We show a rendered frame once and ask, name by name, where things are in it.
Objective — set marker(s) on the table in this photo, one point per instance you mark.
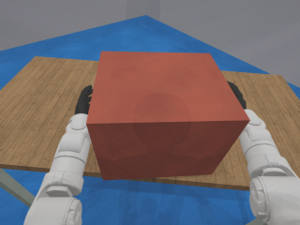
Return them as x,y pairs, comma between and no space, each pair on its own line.
37,104

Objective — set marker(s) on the left robot hand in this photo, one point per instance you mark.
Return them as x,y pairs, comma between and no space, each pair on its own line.
83,104

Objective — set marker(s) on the robot left forearm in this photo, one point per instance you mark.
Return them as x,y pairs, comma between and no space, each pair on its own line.
65,178

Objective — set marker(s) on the left robot upper arm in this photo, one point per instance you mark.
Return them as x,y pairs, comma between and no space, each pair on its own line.
55,211

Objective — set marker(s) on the robot right forearm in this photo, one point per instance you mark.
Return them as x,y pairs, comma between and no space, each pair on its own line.
260,151

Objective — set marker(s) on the carton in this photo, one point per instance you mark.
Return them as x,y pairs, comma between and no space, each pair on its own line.
161,114

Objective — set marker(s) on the right robot upper arm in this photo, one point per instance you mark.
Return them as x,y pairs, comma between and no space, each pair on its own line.
275,199

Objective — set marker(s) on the right robot hand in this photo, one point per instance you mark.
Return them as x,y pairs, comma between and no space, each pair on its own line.
238,94

